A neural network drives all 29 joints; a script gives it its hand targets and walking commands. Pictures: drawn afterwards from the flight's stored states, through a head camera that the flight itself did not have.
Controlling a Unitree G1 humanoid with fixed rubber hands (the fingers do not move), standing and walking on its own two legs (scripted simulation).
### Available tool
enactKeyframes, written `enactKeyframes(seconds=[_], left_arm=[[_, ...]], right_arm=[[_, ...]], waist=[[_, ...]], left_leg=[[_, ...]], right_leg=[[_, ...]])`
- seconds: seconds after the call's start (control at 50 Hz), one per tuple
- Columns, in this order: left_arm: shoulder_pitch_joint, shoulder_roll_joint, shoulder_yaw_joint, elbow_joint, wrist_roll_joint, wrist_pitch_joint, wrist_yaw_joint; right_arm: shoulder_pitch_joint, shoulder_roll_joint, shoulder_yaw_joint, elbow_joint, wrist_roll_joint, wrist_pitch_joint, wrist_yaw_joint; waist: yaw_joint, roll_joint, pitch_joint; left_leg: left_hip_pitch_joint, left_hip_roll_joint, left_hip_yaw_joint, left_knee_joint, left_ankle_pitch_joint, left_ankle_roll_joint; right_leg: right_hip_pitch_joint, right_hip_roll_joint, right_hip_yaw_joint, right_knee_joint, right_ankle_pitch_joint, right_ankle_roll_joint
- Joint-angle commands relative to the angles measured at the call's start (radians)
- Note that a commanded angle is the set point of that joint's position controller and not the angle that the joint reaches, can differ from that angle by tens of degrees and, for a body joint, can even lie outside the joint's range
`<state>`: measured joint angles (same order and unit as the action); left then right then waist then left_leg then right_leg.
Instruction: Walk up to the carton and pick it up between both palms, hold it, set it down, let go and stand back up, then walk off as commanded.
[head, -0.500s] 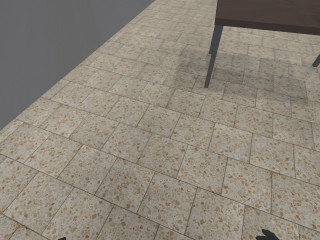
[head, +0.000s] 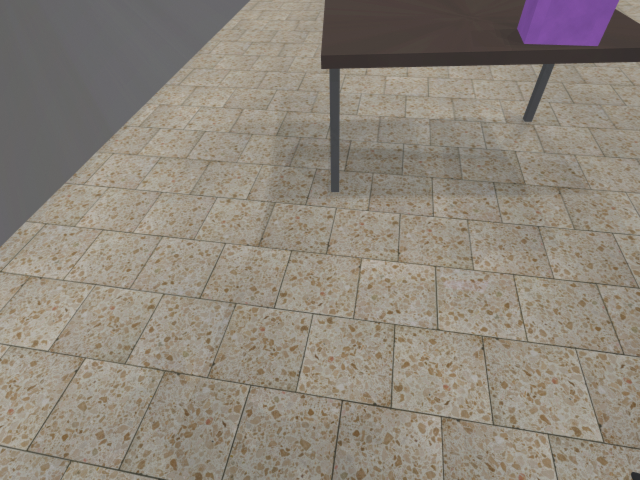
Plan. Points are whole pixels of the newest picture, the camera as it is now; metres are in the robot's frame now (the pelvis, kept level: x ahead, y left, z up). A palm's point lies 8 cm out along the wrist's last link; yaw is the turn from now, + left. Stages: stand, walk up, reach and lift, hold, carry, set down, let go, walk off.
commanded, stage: walk up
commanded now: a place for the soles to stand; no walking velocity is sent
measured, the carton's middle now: (564, 13) +1.61 -0.90 +0.00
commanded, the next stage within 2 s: none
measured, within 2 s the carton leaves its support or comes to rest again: neither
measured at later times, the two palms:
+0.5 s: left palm (194, 362) +0.34 +0.22 -0.10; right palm out of the picture +0.18 -0.43 -0.03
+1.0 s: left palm (288, 248) +0.55 +0.07 -0.07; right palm out of the picture +0.43 -0.56 -0.09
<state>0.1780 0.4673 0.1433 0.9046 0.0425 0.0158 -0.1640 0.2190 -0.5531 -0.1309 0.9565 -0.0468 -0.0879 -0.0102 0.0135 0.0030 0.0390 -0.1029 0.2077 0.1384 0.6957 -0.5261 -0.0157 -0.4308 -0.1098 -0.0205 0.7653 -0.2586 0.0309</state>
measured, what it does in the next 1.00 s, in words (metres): walks ahead: left foot, then right foot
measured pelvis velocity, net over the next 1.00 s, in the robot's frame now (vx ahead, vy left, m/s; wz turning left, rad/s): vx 0.40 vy -0.24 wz -0.21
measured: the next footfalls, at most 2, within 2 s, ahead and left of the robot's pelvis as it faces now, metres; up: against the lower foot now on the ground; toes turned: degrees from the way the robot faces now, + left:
left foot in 0.26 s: +0.22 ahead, +0.04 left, +0.00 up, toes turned +3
right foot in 0.66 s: +0.41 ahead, -0.32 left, +0.00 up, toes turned -16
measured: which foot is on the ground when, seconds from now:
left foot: up 0.00-0.24, down 0.26-0.72, up 0.74-1.00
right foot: down 0.00-0.28, up 0.30-0.64, down 0.66-1.00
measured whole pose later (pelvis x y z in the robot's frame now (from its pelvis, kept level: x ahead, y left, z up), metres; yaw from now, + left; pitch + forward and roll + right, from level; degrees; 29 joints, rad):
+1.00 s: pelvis +0.40 -0.24 +0.01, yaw -12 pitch -1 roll -2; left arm 0.24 0.44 0.09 0.78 0.02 -0.05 -0.08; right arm 0.25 -0.42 -0.05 0.87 0.00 -0.12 0.00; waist 0.07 0.05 0.08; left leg -0.56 0.12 0.07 0.92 -0.35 0.01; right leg -0.26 0.06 -0.11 0.67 -0.39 -0.07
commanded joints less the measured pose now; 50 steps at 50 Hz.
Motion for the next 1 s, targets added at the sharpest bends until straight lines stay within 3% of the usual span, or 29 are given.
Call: enactKeyframes(seconds=[0.0,0.02,0.04,0.1,0.18,0.22,0.24,0.26,0.28,0.3,0.32,0.36,0.38,0.42,0.48,0.56,0.58,0.64,0.66,0.68,0.7,0.72,0.74,0.78,0.8,0.84,0.88,0.94,0.98], left_arm=[[0.162,0.383,0.090,-0.038,-0.018,-0.032,0.044],[0.062,0.383,0.088,-0.078,-0.028,-0.032,0.049],[0.049,0.347,0.068,-0.107,-0.031,-0.032,0.052],[-0.036,0.272,0.044,-0.130,-0.027,-0.049,0.075],[-0.013,0.246,0.023,-0.167,-0.010,-0.056,0.071],[-0.123,0.206,-0.003,-0.208,-0.026,-0.046,0.069],[-0.107,0.106,-0.027,-0.220,-0.029,-0.048,0.068],[-0.075,0.054,-0.035,-0.220,-0.022,-0.048,0.077],[0.004,0.140,-0.014,-0.191,-0.012,-0.032,0.080],[0.048,0.229,0.003,-0.177,-0.011,-0.029,0.075],[0.050,0.236,0.008,-0.168,-0.012,-0.037,0.072],[0.060,0.202,0.013,-0.118,-0.023,-0.043,0.070],[0.055,0.189,0.009,-0.130,-0.027,-0.053,0.069],[-0.010,0.171,0.002,-0.147,-0.031,-0.053,0.063],[-0.124,0.135,-0.011,-0.197,-0.025,-0.049,0.050],[-0.219,0.144,-0.012,-0.224,-0.022,-0.049,0.020],[-0.204,0.136,-0.010,-0.211,-0.023,-0.050,0.015],[-0.061,0.159,0.022,-0.160,-0.021,-0.032,0.015],[0.076,0.195,0.048,-0.128,-0.021,-0.032,0.032],[0.215,0.241,0.071,-0.101,-0.021,-0.039,0.049],[0.254,0.351,0.087,-0.103,-0.024,-0.048,0.069],[0.179,0.358,0.083,-0.135,-0.044,-0.047,0.074],[0.092,0.333,0.074,-0.155,-0.054,-0.039,0.082],[0.006,0.268,0.047,-0.196,-0.057,-0.045,0.099],[-0.025,0.231,0.037,-0.211,-0.054,-0.056,0.105],[-0.050,0.230,0.021,-0.208,-0.047,-0.075,0.099],[-0.012,0.201,0.015,-0.206,-0.031,-0.085,0.098],[0.042,0.217,0.013,-0.213,-0.015,-0.089,0.091],[-0.015,0.210,0.008,-0.242,-0.016,-0.084,0.087]], right_arm=[[-0.183,-0.103,0.013,-0.156,0.026,-0.010,0.007],[-0.171,-0.168,0.000,-0.140,0.027,-0.017,0.004],[-0.123,-0.171,0.005,-0.118,0.032,-0.027,0.005],[0.039,-0.153,0.004,-0.054,0.050,-0.035,0.003],[0.020,-0.129,0.002,-0.091,0.042,-0.041,0.002],[0.247,-0.114,-0.017,-0.045,0.029,-0.055,-0.012],[0.374,-0.209,-0.049,-0.007,0.015,-0.059,-0.032],[0.375,-0.295,-0.074,-0.024,0.003,-0.062,-0.045],[0.252,-0.303,-0.068,-0.094,0.021,-0.061,-0.056],[0.092,-0.285,-0.066,-0.131,0.033,-0.061,-0.050],[0.033,-0.225,-0.050,-0.137,0.032,-0.064,-0.042],[0.026,-0.157,-0.027,-0.137,0.025,-0.076,-0.037],[0.064,-0.155,-0.023,-0.122,0.029,-0.082,-0.038],[0.095,-0.148,-0.026,-0.128,0.033,-0.086,-0.032],[0.110,-0.161,-0.024,-0.128,0.034,-0.084,-0.023],[0.086,-0.244,-0.040,-0.148,0.033,-0.081,-0.016],[0.060,-0.254,-0.036,-0.146,0.036,-0.075,-0.014],[0.011,-0.248,-0.022,-0.151,0.038,-0.062,-0.015],[0.024,-0.202,-0.012,-0.158,0.033,-0.057,-0.012],[0.063,-0.142,0.009,-0.163,0.033,-0.048,-0.008],[0.077,-0.060,0.035,-0.188,0.051,-0.054,-0.010],[0.102,-0.143,0.016,-0.193,0.064,-0.043,-0.014],[0.075,-0.184,0.009,-0.171,0.058,-0.044,-0.015],[0.075,-0.154,0.011,-0.137,0.064,-0.054,-0.010],[0.155,-0.121,0.022,-0.110,0.069,-0.048,-0.013],[0.171,-0.127,0.019,-0.105,0.060,-0.037,-0.010],[0.135,-0.093,0.025,-0.119,0.046,-0.036,-0.002],[0.086,-0.091,0.018,-0.149,0.047,-0.047,0.002],[0.155,-0.093,0.009,-0.139,0.041,-0.059,0.001]], waist=[[0.144,-0.405,0.052],[0.113,-0.288,0.077],[0.090,-0.226,0.056],[0.007,-0.226,-0.024],[0.029,-0.212,0.025],[-0.121,-0.142,-0.067],[-0.184,0.095,-0.154],[-0.192,0.307,-0.132],[-0.126,0.168,-0.123],[-0.061,0.141,-0.067],[-0.021,0.109,-0.001],[-0.008,0.073,-0.008],[-0.024,0.148,-0.002],[-0.036,0.176,0.031],[-0.046,0.166,0.093],[-0.062,0.193,0.044],[-0.037,0.232,0.041],[0.062,0.162,-0.050],[0.135,0.035,-0.133],[0.202,-0.134,-0.183],[0.195,-0.498,-0.218],[0.151,-0.322,-0.304],[0.137,-0.244,-0.238],[0.085,-0.121,-0.119],[0.028,-0.110,-0.110],[0.004,-0.120,-0.070],[0.028,-0.167,0.001],[0.051,-0.193,0.048],[0.006,-0.192,0.009]], left_leg=[[-0.732,-0.177,-0.072,0.549,-0.128,0.049],[-0.682,-0.122,-0.093,0.535,-0.117,0.042],[-0.661,-0.097,-0.114,0.534,-0.040,0.041],[-0.504,-0.065,-0.136,0.371,0.031,0.039],[-0.377,-0.110,-0.113,0.086,0.061,0.040],[0.043,-0.132,-0.156,-0.155,0.341,0.022],[0.278,-0.045,-0.312,-0.267,0.242,-0.002],[0.321,0.187,-0.707,-0.446,-0.081,0.002],[0.212,0.285,-0.887,-0.559,-0.340,0.044],[0.094,0.273,-0.825,-0.546,-0.368,0.113],[0.018,0.258,-0.757,-0.538,-0.326,0.106],[0.040,0.157,-0.506,-0.481,0.023,0.098],[0.051,0.128,-0.433,-0.442,0.260,0.082],[0.055,0.128,-0.321,-0.371,0.535,0.148],[0.045,0.110,-0.189,-0.376,0.672,0.207],[0.006,0.120,-0.105,-0.376,0.521,0.206],[-0.053,0.117,-0.064,-0.378,0.539,0.191],[-0.209,0.095,0.010,-0.193,0.644,0.153],[-0.247,0.045,0.031,0.063,0.690,0.122],[-0.430,-0.043,0.054,0.364,0.568,0.101],[-0.693,-0.217,0.042,0.603,0.029,0.043],[-0.678,-0.186,-0.102,0.665,-0.028,0.049],[-0.651,-0.121,-0.120,0.692,0.003,0.054],[-0.612,-0.069,-0.146,0.685,0.124,0.046],[-0.541,-0.059,-0.157,0.605,0.147,0.049],[-0.451,-0.050,-0.149,0.480,0.189,0.040],[-0.501,-0.060,-0.114,0.364,0.166,0.034],[-0.456,-0.061,-0.093,0.166,0.176,0.024],[-0.326,-0.087,-0.065,0.051,0.218,0.043]], right_leg=[[0.333,-0.247,0.768,-0.709,-0.726,-0.299],[0.262,-0.286,0.782,-0.719,-0.756,-0.344],[0.273,-0.231,0.705,-0.664,-0.658,-0.342],[0.236,-0.162,0.462,-0.482,-0.351,-0.281],[0.110,-0.156,0.398,-0.445,-0.155,-0.294],[-0.116,-0.085,0.263,-0.208,-0.127,-0.221],[-0.268,0.071,0.150,0.116,-0.181,-0.144],[-0.470,0.233,0.175,0.359,-0.252,-0.087],[-0.433,0.195,0.265,0.475,-0.201,-0.078],[-0.395,0.119,0.265,0.467,-0.164,-0.067],[-0.389,0.092,0.264,0.469,-0.111,-0.076],[-0.309,0.064,0.252,0.411,-0.046,-0.052],[-0.303,0.066,0.241,0.370,-0.022,-0.036],[-0.326,0.045,0.220,0.339,-0.055,-0.028],[-0.335,0.039,0.132,0.175,-0.071,-0.044],[-0.171,-0.011,0.040,-0.058,-0.066,-0.057],[-0.089,-0.003,0.014,-0.096,-0.016,-0.075],[0.279,0.054,-0.044,-0.107,0.081,-0.103],[0.436,0.079,-0.024,-0.143,0.060,-0.128],[0.657,0.093,0.031,-0.196,-0.079,-0.151],[0.747,-0.186,0.543,-0.412,-0.201,-0.235],[0.735,-0.251,0.716,-0.483,-0.292,-0.327],[0.610,-0.258,0.703,-0.493,-0.359,-0.342],[0.439,-0.211,0.471,-0.409,-0.081,-0.333],[0.337,-0.176,0.379,-0.376,0.015,-0.296],[0.189,-0.145,0.295,-0.390,0.013,-0.278],[0.180,-0.119,0.259,-0.388,0.107,-0.302],[0.111,-0.170,0.271,-0.431,0.187,-0.324],[0.083,-0.152,0.226,-0.367,0.176,-0.299]])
